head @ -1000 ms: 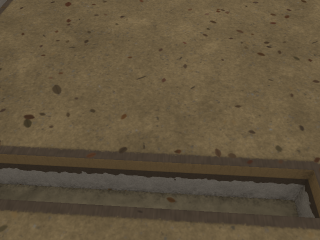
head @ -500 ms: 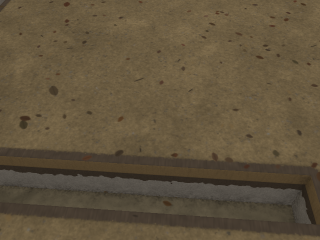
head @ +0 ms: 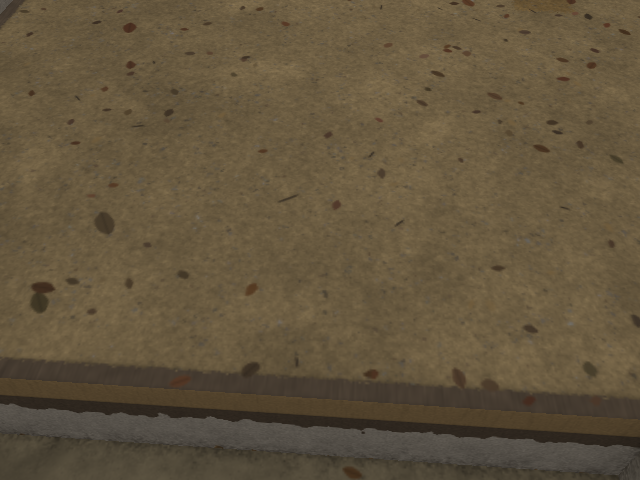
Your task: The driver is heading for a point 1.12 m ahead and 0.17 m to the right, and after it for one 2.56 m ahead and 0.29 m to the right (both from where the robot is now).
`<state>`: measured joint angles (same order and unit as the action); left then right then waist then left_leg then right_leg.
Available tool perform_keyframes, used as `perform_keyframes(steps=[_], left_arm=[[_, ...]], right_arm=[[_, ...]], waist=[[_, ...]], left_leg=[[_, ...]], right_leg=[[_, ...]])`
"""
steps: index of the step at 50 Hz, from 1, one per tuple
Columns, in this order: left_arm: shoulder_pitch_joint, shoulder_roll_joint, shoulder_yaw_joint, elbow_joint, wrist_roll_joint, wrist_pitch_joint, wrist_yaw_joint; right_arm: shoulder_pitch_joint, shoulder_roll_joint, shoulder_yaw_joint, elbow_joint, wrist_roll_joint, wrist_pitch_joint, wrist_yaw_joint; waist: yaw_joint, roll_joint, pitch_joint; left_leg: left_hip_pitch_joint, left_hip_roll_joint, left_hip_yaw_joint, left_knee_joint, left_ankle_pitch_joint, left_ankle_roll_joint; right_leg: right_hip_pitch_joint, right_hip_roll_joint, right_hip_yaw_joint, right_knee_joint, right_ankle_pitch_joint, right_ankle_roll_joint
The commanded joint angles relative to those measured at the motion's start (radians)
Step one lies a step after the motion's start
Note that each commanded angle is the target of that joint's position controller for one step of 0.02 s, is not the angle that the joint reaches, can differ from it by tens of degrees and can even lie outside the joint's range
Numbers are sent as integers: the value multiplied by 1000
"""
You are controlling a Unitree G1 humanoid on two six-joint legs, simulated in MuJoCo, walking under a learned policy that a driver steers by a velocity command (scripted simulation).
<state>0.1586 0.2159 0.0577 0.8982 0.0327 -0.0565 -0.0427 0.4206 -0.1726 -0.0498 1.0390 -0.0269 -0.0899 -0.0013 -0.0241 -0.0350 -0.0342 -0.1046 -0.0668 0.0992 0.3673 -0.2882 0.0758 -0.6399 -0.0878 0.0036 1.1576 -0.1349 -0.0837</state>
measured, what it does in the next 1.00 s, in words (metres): walks ahead: right foot, then left foot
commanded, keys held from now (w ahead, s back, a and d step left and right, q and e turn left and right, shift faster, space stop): w+shift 0.62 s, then w+e+shift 0.38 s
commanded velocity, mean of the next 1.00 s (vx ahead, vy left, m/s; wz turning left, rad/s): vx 0.97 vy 0.00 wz -0.19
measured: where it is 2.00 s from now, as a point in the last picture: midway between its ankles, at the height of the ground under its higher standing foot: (336, 196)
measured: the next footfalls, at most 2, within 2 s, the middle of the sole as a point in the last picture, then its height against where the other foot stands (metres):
right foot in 0.26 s outside the picture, level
left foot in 0.72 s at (258, 328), level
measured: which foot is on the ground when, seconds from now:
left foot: down 0.00-0.26, up 0.28-0.70, down 0.72-1.00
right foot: up 0.00-0.24, down 0.26-0.74, up 0.76-1.00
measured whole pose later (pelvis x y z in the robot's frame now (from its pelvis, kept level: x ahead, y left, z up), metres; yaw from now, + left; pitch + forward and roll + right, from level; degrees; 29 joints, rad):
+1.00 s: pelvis +0.94 +0.03 +0.00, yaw -12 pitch +0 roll +3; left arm 0.09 0.30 0.06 0.74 0.01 -0.03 -0.05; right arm 0.44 -0.27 -0.07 1.11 -0.04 -0.12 0.03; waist -0.05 -0.04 0.04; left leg -0.04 0.00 0.25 0.36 -0.32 0.00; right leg -0.83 -0.09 -0.02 1.28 -0.07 -0.15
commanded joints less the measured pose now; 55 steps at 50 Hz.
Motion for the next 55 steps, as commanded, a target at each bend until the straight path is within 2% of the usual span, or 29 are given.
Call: perform_keyframes(steps=[1, 6, 8, 10, 11, 12, 13, 14, 15, 17, 20, 22, 23, 25, 28, 29, 31, 32, 35, 36, 37, 38, 40, 42, 45, 46, 48, 52, 55], left_arm=[[-135, 49, 1, -111, -4, 21, -9], [-325, 53, -1, -189, -16, 12, -46], [-246, 60, 2, -168, -16, 15, -42], [147, 131, 51, -22, -7, 12, -15], [416, 165, 74, 59, -2, 13, -3], [423, 192, 84, 33, -11, 28, 9], [434, 246, 107, 31, -9, 35, 12], [324, 169, 41, -7, 1, -4, -11], [265, 193, 59, -6, -2, -2, -5], [123, 124, 40, -44, -3, -33, -1], [127, 121, 21, -35, -9, -62, 19], [205, 208, 40, 0, -3, -57, 33], [283, 247, 53, 27, 37, -71, 28], [425, 169, 41, 85, 36, -105, 30], [604, 208, 50, 139, 43, -142, 40], [583, 182, 44, 124, 19, -131, 39], [346, 198, 38, 36, -25, -79, 50], [274, 213, 29, 32, -40, -91, 42], [251, 323, 39, 36, -17, -78, 53], [260, 344, 39, 49, -24, -55, 40], [462, 101, -28, 18, -55, -46, 17], [458, 107, -27, -5, -71, -46, 27], [253, 147, -13, -57, -58, -53, 38], [228, 147, 12, -66, -13, -52, 18], [173, 8, -16, -116, 7, 11, 16], [136, 19, -15, -149, -23, 24, -6], [-7, 66, -5, -199, -19, 31, -19], [-130, 74, -10, -263, -23, 32, -36], [-34, 99, 8, -216, -6, 14, -57]], right_arm=[[41, -126, -17, -39, 13, -33, -2], [80, -123, -7, -35, 27, -46, 0], [42, -160, -20, -30, 23, -47, 3], [-86, -229, -40, -78, 1, -40, -2], [-156, -256, -50, -84, 0, -30, -2], [-149, -273, -53, -72, 15, -23, -8], [-154, -153, -47, -50, -20, -13, -18], [-48, 13, -5, -105, 3, -33, -31], [14, -38, -11, -107, 39, -42, -19], [-141, -178, -39, -134, 10, -25, 3], [-197, -128, -36, -150, -11, 58, 13], [-225, -91, -12, -170, -70, 77, 42], [-161, -115, -27, -132, -53, 82, 43], [-496, -201, -62, -211, -23, 41, 44], [-788, -192, -54, -326, -25, 16, 27], [-782, -157, -29, -360, -27, 16, 30], [-724, -88, 5, -359, -8, 38, 102], [-704, -75, 9, -351, 3, 39, 109], [-319, -200, -29, -264, -32, 61, 51], [-104, -271, -56, -206, -39, 45, 29], [32, -379, -83, -187, -80, 30, 14], [80, -374, -89, -148, -48, 29, 12], [-69, -281, -63, -135, -44, 9, 25], [-140, -147, -35, -91, -37, -30, 31], [-102, -49, -13, 22, -11, -54, 48], [-177, -97, -19, -27, -15, -40, 46], [-202, -73, -3, -41, -7, -59, 39], [-169, -155, -4, -69, 8, -82, -4], [-101, -246, -18, -111, 8, -66, -27]], waist=[[7, 47, 194], [-18, 36, 239], [23, 99, 183], [199, 142, -54], [336, 157, -140], [361, 145, -111], [348, -136, -67], [129, -184, -22], [100, -180, -91], [41, 18, 109], [-15, 63, 208], [-11, 14, 174], [9, -10, 99], [133, 35, 213], [236, -45, 305], [197, -6, 298], [87, 109, 261], [45, 67, 274], [-141, -40, -8], [-245, -99, -64], [-146, 63, -305], [-121, 89, -532], [-95, 76, -264], [-18, 116, -145], [89, 132, 4], [89, 183, 42], [74, 142, 97], [81, 23, 172], [110, 31, 124]], left_leg=[[-17, 256, -275, -323, -73, 104], [0, 236, -153, -454, 208, 104], [7, 225, -62, -410, 516, 85], [-6, 227, 51, 20, 1264, 42], [-176, 226, 40, 369, 1340, 36], [-219, 176, -2, 598, 1008, 65], [-329, 19, 3, 1084, 197, 60], [-569, -30, -261, 1307, -285, 101], [-699, -38, -244, 1274, -148, 67], [-604, 107, -255, 1028, -18, 30], [-545, 183, -293, 798, 55, -59], [-457, 168, -150, 670, 99, -72], [-455, 145, -89, 813, 184, -42], [-912, 191, -203, 693, 259, -20], [-1310, 172, -171, 682, 106, -36], [-1241, 183, -176, 575, 86, -40], [-457, 153, -46, 291, 526, -8], [-236, 120, -4, 314, 530, 16], [23, 1, 40, 368, 156, 70], [246, 47, -8, 257, 96, 90], [712, 404, -480, 260, -29, 176], [742, 522, -759, 162, 78, 149], [436, 428, -564, 58, 197, 97], [130, 365, -357, -23, 201, 13], [-38, 374, -296, -116, -86, 23], [-95, 378, -213, -190, -131, 27], [-136, 335, -15, -258, 144, 1], [-122, 241, 188, -362, 291, -12], [30, 262, 235, -131, 947, -17]], right_leg=[[-237, -33, -5, -152, 114, 33], [-51, 9, -88, -541, 280, 12], [162, 56, -111, -528, 276, -8], [555, 170, -155, -234, 228, -60], [861, 190, -133, -186, 105, -83], [866, 139, -35, -523, -315, -88], [874, 7, 109, -570, -368, -131], [834, -132, 352, -441, 113, -132], [855, -238, 682, -771, -94, -274], [472, -231, 583, -879, -385, -270], [229, -167, 409, -846, -298, -253], [199, -105, 273, -883, -3, -243], [305, -122, 242, -842, 126, -246], [640, -84, 265, -824, -147, -161], [958, -160, 369, -868, -198, -179], [915, -137, 329, -954, -110, -164], [367, -101, 125, -1263, -27, -127], [278, -128, 105, -1318, 222, -124], [562, -107, -27, -805, 1133, -74], [449, -79, -32, -420, 1105, -56], [43, 41, 1, 104, 436, -7], [23, 114, 108, 279, -223, -19], [-11, 41, 83, 204, -101, -68], [82, -24, 134, 202, 38, -100], [-99, -48, 113, 415, -20, -106], [-131, -48, 87, 303, -71, -81], [-134, -59, 46, 174, 71, -68], [18, 5, -112, -257, 260, -84], [240, 131, -245, -478, 330, -78]])
Keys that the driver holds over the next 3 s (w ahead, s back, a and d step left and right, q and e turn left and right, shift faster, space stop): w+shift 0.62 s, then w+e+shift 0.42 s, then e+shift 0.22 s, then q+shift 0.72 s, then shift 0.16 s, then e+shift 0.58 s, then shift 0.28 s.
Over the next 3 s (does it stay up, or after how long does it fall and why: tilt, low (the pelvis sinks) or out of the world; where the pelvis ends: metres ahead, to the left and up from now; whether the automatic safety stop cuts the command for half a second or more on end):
stays up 1.44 -0.03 0.00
